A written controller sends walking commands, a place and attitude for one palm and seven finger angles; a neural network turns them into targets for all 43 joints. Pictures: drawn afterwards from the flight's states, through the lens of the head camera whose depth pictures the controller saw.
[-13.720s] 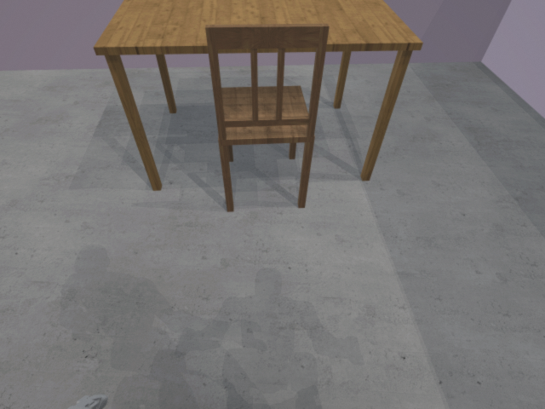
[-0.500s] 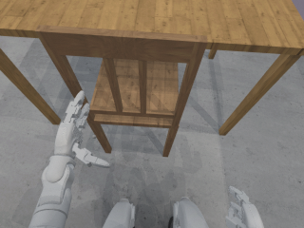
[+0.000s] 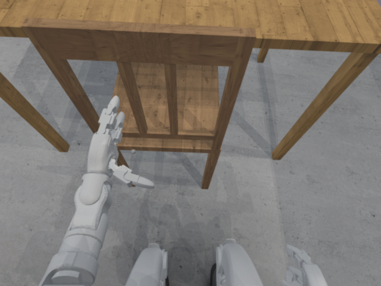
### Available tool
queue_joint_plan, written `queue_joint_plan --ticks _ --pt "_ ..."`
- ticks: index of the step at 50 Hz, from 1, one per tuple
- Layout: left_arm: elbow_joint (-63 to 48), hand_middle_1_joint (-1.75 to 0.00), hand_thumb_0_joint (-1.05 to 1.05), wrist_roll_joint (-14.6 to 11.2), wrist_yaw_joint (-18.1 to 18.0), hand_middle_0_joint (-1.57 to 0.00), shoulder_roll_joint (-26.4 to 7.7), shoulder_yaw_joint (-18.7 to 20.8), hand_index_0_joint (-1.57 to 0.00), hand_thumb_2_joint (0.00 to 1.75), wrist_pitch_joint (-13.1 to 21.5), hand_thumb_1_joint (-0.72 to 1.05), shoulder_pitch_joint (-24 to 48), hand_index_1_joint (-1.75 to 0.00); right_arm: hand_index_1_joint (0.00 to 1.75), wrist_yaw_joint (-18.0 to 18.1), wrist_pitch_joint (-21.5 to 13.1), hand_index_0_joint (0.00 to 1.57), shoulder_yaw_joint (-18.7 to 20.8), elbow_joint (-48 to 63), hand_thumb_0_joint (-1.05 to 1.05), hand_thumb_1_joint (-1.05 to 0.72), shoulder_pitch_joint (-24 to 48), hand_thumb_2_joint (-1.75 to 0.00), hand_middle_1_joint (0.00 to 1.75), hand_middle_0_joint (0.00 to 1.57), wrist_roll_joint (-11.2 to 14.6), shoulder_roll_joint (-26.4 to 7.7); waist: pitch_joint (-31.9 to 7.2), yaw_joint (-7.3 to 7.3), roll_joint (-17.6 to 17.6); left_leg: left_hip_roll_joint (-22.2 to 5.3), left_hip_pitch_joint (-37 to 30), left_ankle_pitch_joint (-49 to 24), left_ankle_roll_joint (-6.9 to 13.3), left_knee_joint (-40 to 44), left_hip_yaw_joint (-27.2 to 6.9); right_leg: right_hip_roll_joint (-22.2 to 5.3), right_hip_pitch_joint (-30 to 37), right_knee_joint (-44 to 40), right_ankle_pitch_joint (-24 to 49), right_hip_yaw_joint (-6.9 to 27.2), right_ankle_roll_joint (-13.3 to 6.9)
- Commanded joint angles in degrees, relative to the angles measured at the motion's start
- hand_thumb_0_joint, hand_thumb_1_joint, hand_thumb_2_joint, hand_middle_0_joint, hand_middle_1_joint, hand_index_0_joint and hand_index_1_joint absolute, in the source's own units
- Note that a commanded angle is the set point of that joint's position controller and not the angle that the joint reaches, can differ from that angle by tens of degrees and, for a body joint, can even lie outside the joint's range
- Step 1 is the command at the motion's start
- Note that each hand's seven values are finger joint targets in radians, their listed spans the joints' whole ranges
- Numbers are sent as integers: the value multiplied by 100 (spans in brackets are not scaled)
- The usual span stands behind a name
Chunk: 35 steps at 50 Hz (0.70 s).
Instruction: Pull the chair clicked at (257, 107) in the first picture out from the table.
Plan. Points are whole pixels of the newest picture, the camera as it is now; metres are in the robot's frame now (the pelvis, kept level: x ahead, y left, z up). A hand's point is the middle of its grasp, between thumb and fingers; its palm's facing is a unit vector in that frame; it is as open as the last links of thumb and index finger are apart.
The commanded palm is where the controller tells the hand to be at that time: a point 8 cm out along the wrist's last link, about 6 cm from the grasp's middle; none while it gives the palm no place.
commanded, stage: aim the fingers beside a spindle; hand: left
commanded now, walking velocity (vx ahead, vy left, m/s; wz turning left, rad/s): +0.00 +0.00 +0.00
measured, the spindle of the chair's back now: (135, 101) +0.52 +0.14 +0.00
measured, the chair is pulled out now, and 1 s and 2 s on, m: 0.00 0.00 0.00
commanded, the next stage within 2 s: push the fingers through the gap in 0.64 s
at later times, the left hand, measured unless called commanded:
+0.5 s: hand (133, 154) +0.37 +0.12 +0.02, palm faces -0.04 -1.00 -0.04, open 16.9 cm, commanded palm +0.35 +0.18 +0.02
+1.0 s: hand (133, 144) +0.40 +0.13 +0.02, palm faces -0.05 -1.00 -0.04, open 16.9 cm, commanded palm +0.38 +0.18 +0.02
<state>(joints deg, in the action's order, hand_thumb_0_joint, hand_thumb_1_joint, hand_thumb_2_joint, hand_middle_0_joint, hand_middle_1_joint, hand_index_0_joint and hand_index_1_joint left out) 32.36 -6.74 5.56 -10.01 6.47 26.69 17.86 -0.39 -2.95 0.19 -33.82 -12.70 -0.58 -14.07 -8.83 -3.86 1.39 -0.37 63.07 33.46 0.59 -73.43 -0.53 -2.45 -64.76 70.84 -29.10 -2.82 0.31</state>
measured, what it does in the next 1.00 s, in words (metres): stands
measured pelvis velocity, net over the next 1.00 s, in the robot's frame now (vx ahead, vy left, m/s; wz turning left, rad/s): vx -0.01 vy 0.00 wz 0.00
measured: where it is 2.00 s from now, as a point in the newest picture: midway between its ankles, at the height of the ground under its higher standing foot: outside the picture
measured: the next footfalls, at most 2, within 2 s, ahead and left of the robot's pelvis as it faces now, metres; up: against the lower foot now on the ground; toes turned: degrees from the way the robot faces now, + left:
none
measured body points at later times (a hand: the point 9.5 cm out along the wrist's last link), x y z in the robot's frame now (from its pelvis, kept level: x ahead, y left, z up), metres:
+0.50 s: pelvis +0.00 -0.01 +0.00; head +0.12 +0.00 +0.43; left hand +0.37 +0.18 +0.02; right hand +0.13 -0.26 -0.11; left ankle +0.01 +0.11 -0.62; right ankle +0.04 -0.13 -0.62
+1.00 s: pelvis -0.01 +0.00 -0.01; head +0.12 +0.00 +0.43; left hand +0.39 +0.18 +0.02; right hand +0.12 -0.26 -0.12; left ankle +0.01 +0.11 -0.62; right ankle +0.04 -0.13 -0.62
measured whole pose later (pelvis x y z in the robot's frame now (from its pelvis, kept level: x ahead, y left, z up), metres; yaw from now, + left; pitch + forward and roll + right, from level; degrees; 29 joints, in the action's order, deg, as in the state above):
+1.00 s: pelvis -0.01 +0.00 -0.01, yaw +0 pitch +23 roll -1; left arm 37.1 -6.5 5.1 -11.5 8.2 27.6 23.5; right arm -0.1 -2.1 0.1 -34.0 -12.1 -0.6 -14.2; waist -8.4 -4.4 1.6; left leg -0.4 64.9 33.2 0.4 -74.7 -0.8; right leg -2.4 -66.5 72.1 -28.9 -3.0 0.0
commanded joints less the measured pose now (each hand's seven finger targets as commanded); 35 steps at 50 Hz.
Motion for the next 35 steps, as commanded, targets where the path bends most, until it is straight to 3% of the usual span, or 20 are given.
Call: queue_joint_plan --ticks 1,4,7,11,16,17,20,23,24,25,26,31,32,34,35 --pt "-1316 -8 0 -32 -104 -6 -868 497 -6 30 508 -50 1302 -8 30 38 -152 20 326 690 0 -90 -298 -90 30 20 7 -793 -2753 73 105 75 -1379 -2140 -20 1014 -66 158 1904 -736 1744 97 -208" --pt "-1124 -8 0 -52 -89 -6 -904 550 -6 30 490 -50 1120 -8 30 34 -102 20 316 717 0 -90 -302 -90 30 20 28 -783 -2578 21 -145 68 -1152 -2055 10 1007 -31 181 2020 -781 1826 127 -186" --pt "-1216 -8 0 -91 -23 -6 -816 444 -6 30 518 -50 1289 -8 30 36 -96 20 317 693 0 -90 -309 -90 30 20 43 -786 -2496 -31 -121 72 -1103 -1889 20 1011 -7 168 2019 -841 1730 161 -177" --pt "-1342 -8 0 -179 98 -6 -696 325 -6 30 540 -50 998 -8 30 36 -128 20 335 704 0 -90 -307 -90 30 20 62 -785 -2512 -15 -74 71 -1191 -1946 16 1040 8 158 2076 -893 1798 163 -180" --pt "-1340 -8 0 -152 84 -6 -515 69 -6 30 576 -50 1291 -8 30 52 -160 20 345 641 0 -90 -269 -90 30 20 66 -805 -2228 -153 -147 69 -1142 -1640 40 999 -46 150 1713 -923 1403 123 -168" --pt "-1215 -8 0 -118 48 -6 -695 277 -6 30 579 -50 1173 -8 30 61 -154 20 352 640 0 -90 -274 -90 30 20 66 -813 -2205 -61 -148 84 -1076 -1592 32 998 -22 149 1757 -929 1359 152 -181" --pt "-1176 -8 0 -61 -24 -6 -767 311 -6 30 634 -50 1556 -8 30 84 -149 20 330 612 0 -90 -248 -90 30 20 48 -813 -2175 -133 -86 97 -1024 -1501 45 947 -20 143 1644 -908 1269 166 -171" --pt "-1242 -8 0 -53 -58 -6 -969 528 -6 30 685 -50 1542 -8 30 92 -159 20 322 652 0 -90 -220 -90 30 20 32 -797 -2463 -26 -44 110 -1030 -1609 41 938 -2 134 1888 -858 1419 210 -181" --pt "-1291 -8 0 -53 -58 -6 -1043 584 -6 30 684 -50 1439 -8 30 89 -159 20 321 689 0 -90 -218 -90 30 20 24 -802 -2573 33 113 116 -1096 -1712 34 943 -3 144 1927 -818 1500 210 -195" --pt "-1199 -8 0 -63 -21 -6 -839 427 -6 30 645 -50 1314 -8 30 69 -146 20 306 701 0 -90 -219 -90 30 20 26 -771 -2543 -5 12 118 -1127 -1789 38 958 7 149 1986 -846 1614 202 -188" --pt "-1246 -8 0 -98 1 -6 -891 483 -6 30 638 -50 1291 -8 30 65 -143 20 314 700 0 -90 -226 -90 30 20 39 -786 -2573 12 -28 100 -1139 -1852 27 969 -10 149 2026 -829 1686 192 -189" --pt "-1223 -8 0 -165 136 -6 -522 125 -6 30 480 -50 1055 -8 30 39 -128 20 330 744 0 -90 -220 -90 30 20 76 -794 -2385 -65 -123 80 -1168 -1799 27 1001 -27 153 1886 -885 1609 136 -181" --pt "-1178 -8 0 -156 133 -6 -582 178 -6 30 458 -50 984 -8 30 41 -119 20 336 738 0 -90 -230 -90 30 20 86 -811 -2340 -45 -138 72 -1147 -1775 19 1013 -38 160 1848 -879 1565 124 -189" --pt "-1141 -8 0 -154 113 -6 -522 92 -6 30 451 -50 1154 -8 30 56 -116 20 326 742 0 -90 -207 -90 30 20 90 -815 -2160 -140 -272 83 -1019 -1566 51 980 -38 158 1740 -936 1364 135 -172" --pt "-1151 -8 0 -143 78 -6 -682 256 -6 30 483 -50 1268 -8 30 72 -120 20 326 708 0 -90 -220 -90 30 20 79 -829 -2172 -109 -277 89 -962 -1513 43 977 -44 150 1757 -919 1317 146 -171"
